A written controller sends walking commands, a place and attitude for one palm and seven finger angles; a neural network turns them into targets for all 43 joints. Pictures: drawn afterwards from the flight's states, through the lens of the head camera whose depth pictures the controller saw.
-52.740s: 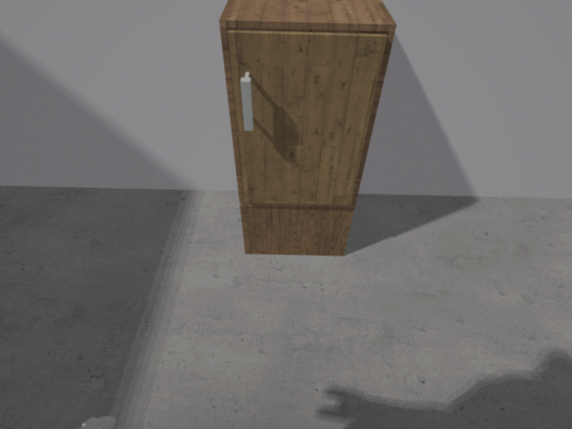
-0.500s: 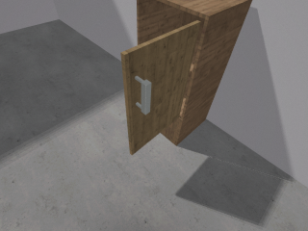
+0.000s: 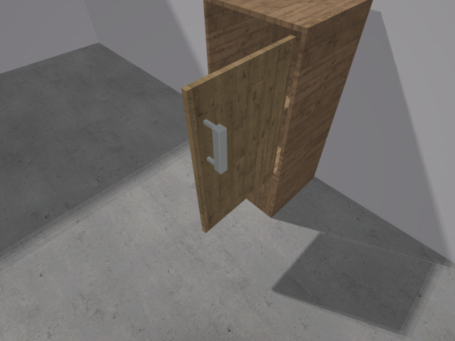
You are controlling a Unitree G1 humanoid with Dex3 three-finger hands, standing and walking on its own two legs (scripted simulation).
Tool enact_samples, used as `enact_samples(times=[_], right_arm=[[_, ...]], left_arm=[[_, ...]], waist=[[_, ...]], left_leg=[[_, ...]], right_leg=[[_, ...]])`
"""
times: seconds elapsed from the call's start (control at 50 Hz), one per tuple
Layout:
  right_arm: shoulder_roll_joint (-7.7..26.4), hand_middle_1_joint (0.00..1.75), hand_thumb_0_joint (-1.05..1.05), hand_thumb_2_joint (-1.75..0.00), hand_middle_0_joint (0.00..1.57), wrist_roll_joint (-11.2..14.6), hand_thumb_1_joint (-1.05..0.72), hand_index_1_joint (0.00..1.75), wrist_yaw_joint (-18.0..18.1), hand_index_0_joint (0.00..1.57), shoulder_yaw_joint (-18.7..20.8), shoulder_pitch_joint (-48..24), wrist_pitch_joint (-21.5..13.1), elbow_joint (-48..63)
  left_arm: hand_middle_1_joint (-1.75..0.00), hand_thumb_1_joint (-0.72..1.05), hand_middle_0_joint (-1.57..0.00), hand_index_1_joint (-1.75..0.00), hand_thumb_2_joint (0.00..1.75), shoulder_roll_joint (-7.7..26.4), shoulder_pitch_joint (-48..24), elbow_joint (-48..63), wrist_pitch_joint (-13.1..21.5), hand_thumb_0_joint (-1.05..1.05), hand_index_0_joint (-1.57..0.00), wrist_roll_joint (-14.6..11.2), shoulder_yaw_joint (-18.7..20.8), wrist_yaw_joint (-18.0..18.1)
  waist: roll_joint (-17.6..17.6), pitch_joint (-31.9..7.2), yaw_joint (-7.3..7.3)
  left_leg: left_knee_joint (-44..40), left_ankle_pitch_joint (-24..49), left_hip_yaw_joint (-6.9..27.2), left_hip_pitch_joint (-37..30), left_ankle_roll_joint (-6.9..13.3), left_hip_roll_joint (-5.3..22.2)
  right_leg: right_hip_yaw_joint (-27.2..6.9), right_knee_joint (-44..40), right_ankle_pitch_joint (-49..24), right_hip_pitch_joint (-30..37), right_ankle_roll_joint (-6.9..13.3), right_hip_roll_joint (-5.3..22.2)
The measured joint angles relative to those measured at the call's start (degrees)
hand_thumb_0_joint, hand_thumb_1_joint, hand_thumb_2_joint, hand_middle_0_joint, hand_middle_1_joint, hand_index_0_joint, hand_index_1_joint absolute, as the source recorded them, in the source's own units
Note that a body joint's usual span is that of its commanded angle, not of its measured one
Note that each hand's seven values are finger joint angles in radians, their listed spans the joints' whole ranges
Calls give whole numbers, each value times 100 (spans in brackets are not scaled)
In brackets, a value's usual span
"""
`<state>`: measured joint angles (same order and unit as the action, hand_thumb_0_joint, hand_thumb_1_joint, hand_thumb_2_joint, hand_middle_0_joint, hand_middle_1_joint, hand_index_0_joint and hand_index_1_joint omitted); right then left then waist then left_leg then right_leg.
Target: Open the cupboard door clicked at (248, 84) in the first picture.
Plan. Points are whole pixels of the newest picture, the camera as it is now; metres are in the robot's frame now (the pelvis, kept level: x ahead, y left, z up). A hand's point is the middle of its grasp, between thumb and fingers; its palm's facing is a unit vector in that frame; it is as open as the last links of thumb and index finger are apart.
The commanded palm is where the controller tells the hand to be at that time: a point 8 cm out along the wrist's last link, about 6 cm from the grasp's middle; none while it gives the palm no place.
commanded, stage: let the arm hang, fingers relaxed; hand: left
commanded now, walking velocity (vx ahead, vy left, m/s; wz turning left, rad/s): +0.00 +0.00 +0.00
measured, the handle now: (214, 146) +0.57 +0.07 +0.00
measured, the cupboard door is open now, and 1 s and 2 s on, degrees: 91 91 91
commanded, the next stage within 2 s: look to check the result in 0.30 s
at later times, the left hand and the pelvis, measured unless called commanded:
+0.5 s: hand out of the picture -0.01 +0.15 -0.18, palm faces +0.05 -0.98 -0.18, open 7.4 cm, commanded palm none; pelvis +0.01 -0.01 +0.00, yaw +0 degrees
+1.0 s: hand out of the picture +0.00 +0.15 -0.18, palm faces +0.05 -0.98 -0.17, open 7.4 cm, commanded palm none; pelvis +0.03 -0.01 +0.00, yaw +0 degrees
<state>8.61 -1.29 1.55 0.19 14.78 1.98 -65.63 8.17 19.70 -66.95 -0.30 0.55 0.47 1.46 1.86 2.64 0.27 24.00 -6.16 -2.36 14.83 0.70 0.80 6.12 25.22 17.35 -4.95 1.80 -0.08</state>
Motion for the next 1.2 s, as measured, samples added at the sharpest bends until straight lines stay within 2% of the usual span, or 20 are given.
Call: enact_samples(times=[0.18,0.36,0.74,1.2], right_arm=[[-173,30,1,-90,20,-15,-91,30,3,20,-14,121,-39,-87],[-263,30,1,-90,20,-8,-91,30,34,20,-11,213,-73,-131],[-106,30,1,-90,20,6,-92,30,72,20,9,-9,-86,-91],[-59,30,1,-90,20,5,-92,30,64,20,-25,-60,-103,-99]], left_arm=[[-30,91,-20,-30,90,-214,-309,132,66,0,-20,-5,-10,15],[-30,91,-20,-30,90,-176,-257,124,71,1,-20,-21,52,48],[-30,91,-20,-30,90,-180,-40,43,68,0,-20,-18,50,59],[-30,91,-20,-30,90,-87,-224,124,93,0,-20,-19,48,51]], waist=[[-106,-32,79],[-125,27,78],[-152,92,-11],[-169,85,19]], left_leg=[[32,-51,-1,-9,-41,31],[84,-132,19,-19,-73,64],[70,-225,20,-100,-92,62],[-4,-257,21,-197,-131,71]], right_leg=[[-8,6,40,16,34,-30],[3,-63,63,85,59,-70],[-1,-188,98,217,60,-76],[-4,-310,107,334,86,-93]])
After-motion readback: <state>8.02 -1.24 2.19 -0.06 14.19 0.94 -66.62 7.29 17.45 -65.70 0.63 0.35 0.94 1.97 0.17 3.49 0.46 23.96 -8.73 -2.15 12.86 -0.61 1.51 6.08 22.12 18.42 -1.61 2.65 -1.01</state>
